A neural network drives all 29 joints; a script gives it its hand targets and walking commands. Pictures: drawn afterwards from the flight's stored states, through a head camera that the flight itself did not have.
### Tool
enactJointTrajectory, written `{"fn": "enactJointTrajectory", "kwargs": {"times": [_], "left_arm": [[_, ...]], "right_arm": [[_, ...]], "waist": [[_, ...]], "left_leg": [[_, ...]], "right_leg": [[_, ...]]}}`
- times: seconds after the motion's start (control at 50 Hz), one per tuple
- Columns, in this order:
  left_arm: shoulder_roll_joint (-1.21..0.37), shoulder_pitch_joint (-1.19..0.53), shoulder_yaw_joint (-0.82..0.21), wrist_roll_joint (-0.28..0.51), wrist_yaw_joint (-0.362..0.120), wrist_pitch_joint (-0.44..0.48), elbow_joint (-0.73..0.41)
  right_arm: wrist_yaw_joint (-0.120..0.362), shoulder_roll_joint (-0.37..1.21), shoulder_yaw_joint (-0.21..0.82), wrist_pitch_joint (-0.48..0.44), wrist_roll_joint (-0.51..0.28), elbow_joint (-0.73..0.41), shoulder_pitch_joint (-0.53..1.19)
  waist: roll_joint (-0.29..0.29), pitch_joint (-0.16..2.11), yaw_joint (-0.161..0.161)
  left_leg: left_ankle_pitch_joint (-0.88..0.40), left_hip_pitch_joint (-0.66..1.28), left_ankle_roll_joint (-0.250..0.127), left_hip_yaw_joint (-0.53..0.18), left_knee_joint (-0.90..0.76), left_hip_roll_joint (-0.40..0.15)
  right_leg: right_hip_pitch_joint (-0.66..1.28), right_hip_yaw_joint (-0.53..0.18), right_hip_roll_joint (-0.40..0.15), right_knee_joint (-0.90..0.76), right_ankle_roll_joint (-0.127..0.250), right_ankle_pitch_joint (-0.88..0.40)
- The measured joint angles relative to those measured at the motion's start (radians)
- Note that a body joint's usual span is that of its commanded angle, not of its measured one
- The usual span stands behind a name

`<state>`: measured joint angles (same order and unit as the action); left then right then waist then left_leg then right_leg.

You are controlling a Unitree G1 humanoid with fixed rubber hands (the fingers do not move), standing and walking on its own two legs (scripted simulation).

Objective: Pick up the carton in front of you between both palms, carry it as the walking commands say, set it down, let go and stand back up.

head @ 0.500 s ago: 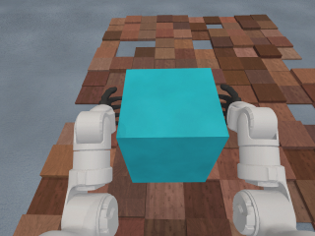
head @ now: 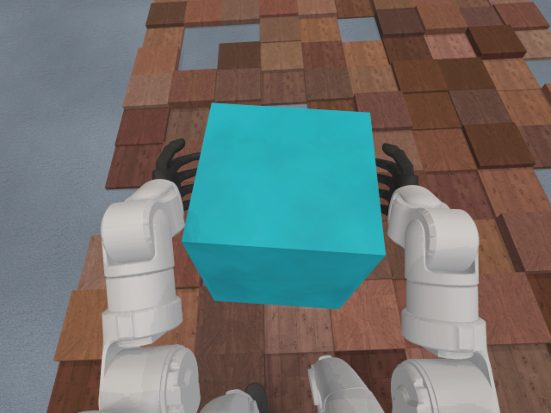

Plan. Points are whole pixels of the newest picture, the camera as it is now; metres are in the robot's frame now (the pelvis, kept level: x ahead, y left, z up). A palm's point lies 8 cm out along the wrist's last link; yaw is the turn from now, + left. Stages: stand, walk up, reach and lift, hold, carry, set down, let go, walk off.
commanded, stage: carry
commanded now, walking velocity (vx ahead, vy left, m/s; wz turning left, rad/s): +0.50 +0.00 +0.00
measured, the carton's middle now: (282, 218) +0.37 -0.03 +0.01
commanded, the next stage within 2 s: none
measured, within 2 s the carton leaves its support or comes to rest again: neither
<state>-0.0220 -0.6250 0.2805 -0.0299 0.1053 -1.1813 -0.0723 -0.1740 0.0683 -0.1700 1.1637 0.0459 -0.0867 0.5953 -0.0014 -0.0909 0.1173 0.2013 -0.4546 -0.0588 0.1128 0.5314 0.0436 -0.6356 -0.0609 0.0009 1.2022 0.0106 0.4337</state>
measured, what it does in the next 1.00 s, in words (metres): walks ahead: right foot 0.04 m lower, then left foot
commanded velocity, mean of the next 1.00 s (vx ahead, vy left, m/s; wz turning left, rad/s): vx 0.50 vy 0.00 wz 0.00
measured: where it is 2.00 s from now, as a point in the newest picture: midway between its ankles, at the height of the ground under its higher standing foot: (253, 123)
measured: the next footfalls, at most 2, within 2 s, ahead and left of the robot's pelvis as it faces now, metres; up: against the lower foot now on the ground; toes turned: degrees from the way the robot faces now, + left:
right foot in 0.18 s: +0.28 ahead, -0.13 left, -0.04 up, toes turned -1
left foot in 0.54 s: +0.51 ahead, +0.08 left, -0.01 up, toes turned +2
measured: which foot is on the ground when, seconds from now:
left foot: down 0.00-0.18, up 0.20-0.52, down 0.54-0.90, up 0.92-1.00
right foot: up 0.00-0.16, down 0.18-0.58, up 0.60-0.90, down 0.92-1.00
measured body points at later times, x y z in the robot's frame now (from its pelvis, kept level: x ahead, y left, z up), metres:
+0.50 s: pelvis +0.33 -0.03 -0.03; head +0.36 -0.04 +0.42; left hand +0.68 +0.15 +0.07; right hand +0.71 -0.15 +0.07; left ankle +0.44 +0.10 -0.72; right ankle +0.24 -0.13 -0.76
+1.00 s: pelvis +0.66 -0.02 -0.02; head +0.66 -0.01 +0.43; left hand +1.03 +0.11 +0.10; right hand +1.02 -0.20 +0.10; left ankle +0.56 +0.08 -0.67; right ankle +0.70 -0.10 -0.75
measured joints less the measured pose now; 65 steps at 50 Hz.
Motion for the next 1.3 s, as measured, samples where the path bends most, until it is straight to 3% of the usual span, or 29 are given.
{"fn": "enactJointTrajectory", "kwargs": {"times": [0.08, 0.12, 0.16, 0.18, 0.2, 0.26, 0.32, 0.4, 0.5, 0.56, 0.58, 0.62, 0.66, 0.7, 0.76, 0.84, 0.9, 0.92, 0.96, 0.98, 1.02, 1.1, 1.18, 1.26, 1.3], "left_arm": [[-0.047, 0.011, -0.005, -0.05, -0.004, -0.002, -0.071], [-0.059, 0.018, -0.011, -0.079, -0.005, -0.003, -0.074], [-0.058, 0.005, -0.021, -0.102, -0.006, -0.01, -0.041], [-0.054, -0.012, -0.028, -0.111, -0.006, -0.015, -0.01], [-0.05, -0.027, -0.033, -0.117, -0.005, -0.011, 0.023], [-0.031, -0.039, -0.054, -0.1, -0.009, -0.022, 0.134], [-0.013, -0.005, -0.069, -0.065, 0.0, -0.055, 0.186], [0.003, 0.018, -0.085, -0.026, 0.011, -0.055, 0.205], [0.011, 0.011, -0.093, -0.004, 0.018, -0.021, 0.194], [0.028, -0.004, -0.083, 0.009, 0.019, -0.006, 0.168], [0.039, -0.01, -0.073, 0.016, 0.018, -0.002, 0.16], [0.048, -0.007, -0.056, 0.02, 0.011, 0.001, 0.152], [0.036, 0.003, -0.052, 0.01, 0.01, -0.01, 0.14], [0.019, 0.007, -0.05, -0.004, 0.01, -0.021, 0.117], [-0.003, 0.003, -0.048, -0.025, 0.01, -0.027, 0.066], [-0.03, 0.005, -0.043, -0.058, 0.01, -0.023, 0.024], [-0.041, 0.003, -0.048, -0.086, 0.009, -0.025, 0.05], [-0.044, -0.006, -0.054, -0.097, 0.008, -0.024, 0.074], [-0.053, -0.023, -0.07, -0.119, 0.007, -0.001, 0.139], [-0.051, -0.025, -0.078, -0.122, 0.007, -0.001, 0.173], [-0.041, -0.006, -0.091, -0.108, 0.014, -0.016, 0.206], [-0.008, 0.026, -0.108, -0.048, 0.028, -0.034, 0.194], [0.001, 0.04, -0.108, -0.011, 0.037, -0.023, 0.169], [-0.001, 0.065, -0.098, 0.004, 0.036, -0.017, 0.119], [0.019, 0.047, -0.096, 0.013, 0.03, -0.006, 0.109]], "right_arm": [[-0.002, -0.014, -0.035, 0.002, -0.045, -0.032, 0.015], [0.009, -0.026, -0.043, 0.003, -0.052, 0.0, 0.037], [0.023, -0.047, -0.044, 0.008, -0.049, 0.051, 0.062], [0.031, -0.062, -0.043, 0.012, -0.047, 0.081, 0.076], [0.037, -0.081, -0.037, 0.012, -0.045, 0.122, 0.102], [0.05, -0.1, -0.037, 0.031, -0.029, 0.236, 0.131], [0.054, -0.084, -0.037, 0.07, -0.002, 0.283, 0.109], [0.055, -0.061, -0.04, 0.083, 0.023, 0.268, 0.074], [0.056, -0.042, -0.053, 0.061, 0.038, 0.199, 0.041], [0.055, -0.029, -0.045, 0.034, 0.046, 0.177, 0.051], [0.055, -0.019, -0.038, 0.017, 0.053, 0.176, 0.054], [0.049, -0.006, -0.023, -0.001, 0.058, 0.178, 0.048], [0.035, -0.005, -0.014, 0.002, 0.043, 0.157, 0.017], [0.027, -0.012, -0.014, 0.01, 0.018, 0.124, -0.005], [0.021, -0.022, -0.027, 0.011, -0.009, 0.084, -0.002], [0.026, -0.029, -0.05, 0.001, -0.028, 0.083, 0.024], [0.043, -0.045, -0.055, -0.002, -0.024, 0.134, 0.04], [0.051, -0.06, -0.053, 0.0, -0.023, 0.157, 0.049], [0.066, -0.094, -0.058, -0.009, -0.028, 0.223, 0.075], [0.069, -0.099, -0.061, -0.005, -0.026, 0.25, 0.075], [0.071, -0.097, -0.051, 0.012, -0.017, 0.288, 0.068], [0.071, -0.081, -0.032, 0.041, 0.009, 0.277, 0.059], [0.07, -0.041, -0.049, 0.052, 0.045, 0.193, 0.018], [0.069, -0.002, -0.052, 0.05, 0.072, 0.107, -0.032], [0.067, 0.015, -0.046, 0.022, 0.082, 0.085, -0.037]], "waist": [[-0.005, 0.013, 0.033], [-0.01, 0.047, 0.022], [-0.017, 0.089, -0.007], [-0.021, 0.116, -0.024], [0.003, 0.133, -0.05], [0.032, 0.169, -0.11], [0.023, 0.187, -0.15], [0.015, 0.174, -0.187], [-0.005, 0.157, -0.2], [-0.03, 0.141, -0.16], [-0.052, 0.126, -0.14], [-0.049, 0.109, -0.101], [-0.029, 0.1, -0.07], [-0.012, 0.091, -0.046], [0.001, 0.08, -0.015], [-0.009, 0.099, 0.004], [-0.023, 0.145, -0.011], [-0.018, 0.168, -0.022], [0.041, 0.18, -0.066], [0.039, 0.187, -0.082], [0.019, 0.203, -0.115], [0.017, 0.184, -0.189], [0.016, 0.162, -0.222], [0.022, 0.153, -0.195], [-0.034, 0.14, -0.153]], "left_leg": [[0.085, 0.101, 0.019, -0.011, -0.004, -0.022], [0.16, 0.146, 0.036, -0.01, 0.041, -0.031], [0.27, 0.176, 0.049, -0.014, 0.154, -0.044], [0.334, 0.167, 0.04, -0.025, 0.258, -0.05], [0.377, 0.133, 0.034, -0.057, 0.384, -0.069], [0.347, -0.023, 0.032, -0.126, 0.743, -0.064], [0.28, -0.166, 0.036, -0.1, 0.861, -0.07], [0.197, -0.289, 0.043, -0.079, 0.752, -0.094], [0.083, -0.251, 0.039, -0.043, 0.303, -0.083], [-0.112, -0.142, 0.008, 0.015, 0.108, -0.034], [-0.108, -0.132, -0.007, 0.026, 0.125, -0.016], [-0.07, -0.108, -0.047, 0.02, 0.146, -0.007], [-0.031, -0.057, -0.053, 0.001, 0.115, -0.012], [-0.004, 0.002, -0.033, -0.022, 0.06, -0.019], [-0.002, 0.08, -0.027, -0.05, -0.007, -0.025], [-0.07, 0.174, -0.018, -0.046, -0.03, -0.03], [-0.153, 0.219, -0.017, -0.025, 0.076, -0.038], [-0.11, 0.21, -0.011, -0.029, 0.162, -0.046], [0.126, 0.111, 0.02, -0.106, 0.427, -0.064], [0.2, 0.049, 0.025, -0.125, 0.548, -0.05], [0.229, -0.056, 0.03, -0.113, 0.64, -0.043], [0.148, -0.214, 0.048, -0.098, 0.553, -0.073], [-0.022, -0.235, 0.048, -0.079, 0.224, -0.085], [-0.259, -0.076, 0.021, -0.023, -0.061, -0.067], [-0.31, -0.071, -0.029, 0.011, -0.014, -0.022]], "right_leg": [[-0.042, 0.015, -0.024, -0.369, -0.009, -0.212], [0.007, 0.041, -0.033, -0.552, -0.006, -0.376], [0.105, 0.098, -0.038, -0.699, -0.002, -0.509], [0.163, 0.124, -0.039, -0.729, 0.014, -0.459], [0.175, 0.142, -0.015, -0.689, 0.034, -0.331], [0.178, 0.151, 0.032, -0.569, 0.077, -0.123], [0.228, 0.133, 0.041, -0.584, 0.083, -0.102], [0.316, 0.108, 0.038, -0.648, 0.077, -0.087], [0.432, 0.095, 0.005, -0.716, 0.029, -0.046], [0.431, 0.102, -0.035, -0.563, 0.017, 0.025], [0.381, 0.078, -0.047, -0.421, 0.008, -0.018], [0.255, 0.036, -0.014, -0.101, 0.0, -0.013], [0.155, 0.048, 0.011, 0.04, 0.005, -0.009], [0.083, 0.072, 0.016, -0.001, 0.007, -0.033], [0.02, 0.085, 0.016, -0.226, -0.004, -0.084], [0.057, 0.092, 0.018, -0.614, -0.009, -0.332], [0.185, 0.147, 0.017, -0.829, 0.013, -0.555], [0.231, 0.157, 0.023, -0.855, 0.03, -0.563], [0.22, 0.165, 0.077, -0.764, 0.07, -0.434], [0.221, 0.161, 0.08, -0.727, 0.093, -0.381], [0.257, 0.136, 0.075, -0.715, 0.105, -0.237], [0.328, 0.119, 0.064, -0.722, 0.073, -0.16], [0.423, 0.122, 0.042, -0.753, 0.049, -0.123], [0.466, 0.161, 0.003, -0.622, 0.001, -0.304], [0.396, 0.104, -0.023, -0.381, -0.01, -0.157]]}}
